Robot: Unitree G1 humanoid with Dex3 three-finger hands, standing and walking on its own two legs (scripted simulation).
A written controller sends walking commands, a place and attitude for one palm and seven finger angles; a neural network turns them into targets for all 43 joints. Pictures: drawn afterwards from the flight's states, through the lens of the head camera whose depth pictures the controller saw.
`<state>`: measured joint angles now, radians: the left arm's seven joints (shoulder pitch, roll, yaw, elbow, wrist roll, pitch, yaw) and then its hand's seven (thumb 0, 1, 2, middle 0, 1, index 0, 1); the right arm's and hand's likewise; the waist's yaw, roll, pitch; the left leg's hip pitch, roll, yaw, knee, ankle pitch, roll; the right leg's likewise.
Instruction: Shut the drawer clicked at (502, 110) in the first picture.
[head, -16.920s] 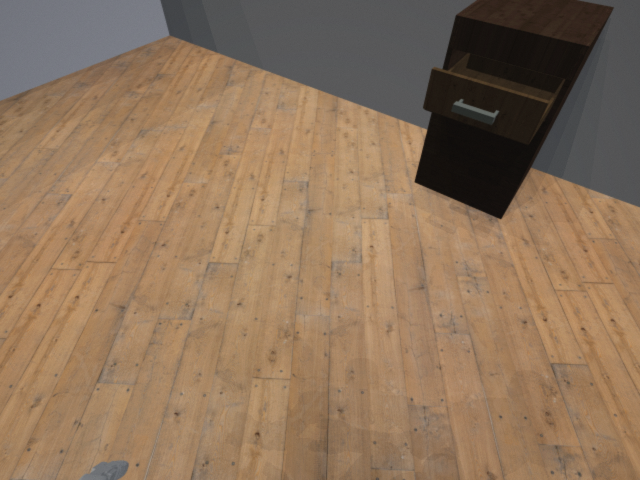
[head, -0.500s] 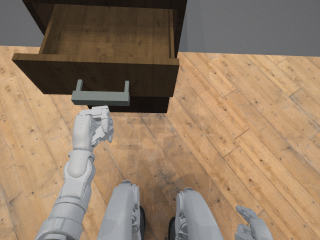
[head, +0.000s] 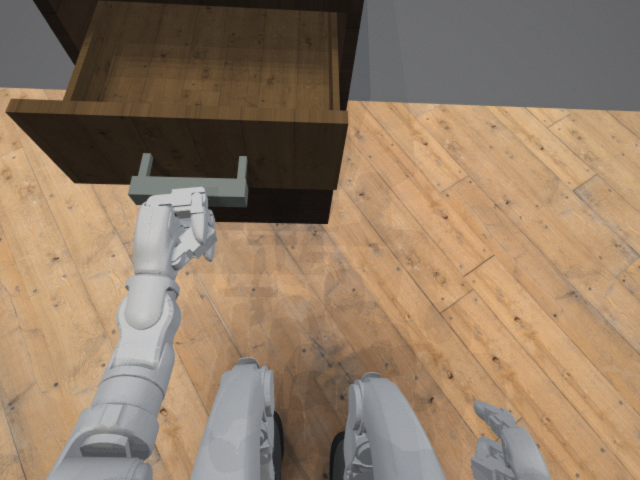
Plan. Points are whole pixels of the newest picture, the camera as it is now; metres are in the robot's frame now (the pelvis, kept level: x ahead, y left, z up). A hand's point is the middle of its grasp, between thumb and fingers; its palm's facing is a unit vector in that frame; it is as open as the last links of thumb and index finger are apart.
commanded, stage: push the drawer shut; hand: left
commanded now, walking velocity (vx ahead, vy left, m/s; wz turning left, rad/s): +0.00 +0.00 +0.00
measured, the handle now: (193, 177) +0.48 +0.18 +0.00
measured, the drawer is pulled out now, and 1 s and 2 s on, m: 0.19 0.06 0.00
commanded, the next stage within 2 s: pull the fist back off the drawer in 1.90 s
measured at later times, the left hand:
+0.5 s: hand (215, 192) +0.46 +0.15 +0.01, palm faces +0.02 -1.00 -0.04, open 3.1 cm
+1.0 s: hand (220, 147) +0.53 +0.15 +0.00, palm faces +0.03 -1.00 -0.04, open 3.0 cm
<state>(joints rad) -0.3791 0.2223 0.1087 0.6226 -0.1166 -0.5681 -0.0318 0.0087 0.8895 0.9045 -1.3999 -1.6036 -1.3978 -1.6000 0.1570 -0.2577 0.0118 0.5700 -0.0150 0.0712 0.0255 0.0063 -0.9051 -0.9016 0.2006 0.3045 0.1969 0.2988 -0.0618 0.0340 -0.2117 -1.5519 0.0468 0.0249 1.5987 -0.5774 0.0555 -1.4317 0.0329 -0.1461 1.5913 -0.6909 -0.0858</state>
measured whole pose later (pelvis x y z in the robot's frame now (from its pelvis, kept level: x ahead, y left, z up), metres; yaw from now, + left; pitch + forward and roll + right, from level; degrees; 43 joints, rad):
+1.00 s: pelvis -0.01 +0.01 -0.02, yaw -3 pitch +34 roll -6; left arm -0.95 0.42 0.32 1.14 -0.02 -0.55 -0.03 -0.03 0.83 0.91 -1.40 -1.60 -1.40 -1.60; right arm 0.28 -0.26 0.05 0.61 -0.06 0.13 0.04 0.00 -0.90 -0.90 0.20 0.30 0.20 0.30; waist -0.19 0.05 -0.18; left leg -1.71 0.07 0.02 1.67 -0.56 0.08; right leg -1.58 0.05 -0.15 1.64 -0.66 -0.07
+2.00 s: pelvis -0.03 +0.01 -0.05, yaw -5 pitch +37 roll -10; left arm -1.33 0.72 0.33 1.29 0.09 -0.37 -0.07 -0.08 0.60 0.98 -1.40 -1.60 -1.40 -1.60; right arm 0.33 -0.25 0.13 0.62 -0.08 0.06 0.02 0.00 -0.90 -0.90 0.20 0.30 0.20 0.30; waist -0.32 0.03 -0.12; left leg -1.88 0.08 -0.05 1.74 -0.53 0.07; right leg -1.72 0.06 -0.22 1.68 -0.62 -0.09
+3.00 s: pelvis +0.01 +0.00 +0.02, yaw -2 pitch +33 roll -4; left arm -0.71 0.39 0.32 0.66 -0.10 -0.35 -0.08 0.01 0.90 0.90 -1.40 -1.60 -1.39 -1.60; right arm 0.26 -0.24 0.03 0.55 0.00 0.15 0.06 0.00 -0.91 -0.90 0.20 0.30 0.20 0.30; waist -0.14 0.06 -0.12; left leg -1.53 0.07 0.02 1.50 -0.57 0.05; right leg -1.42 0.07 -0.13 1.47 -0.65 -0.08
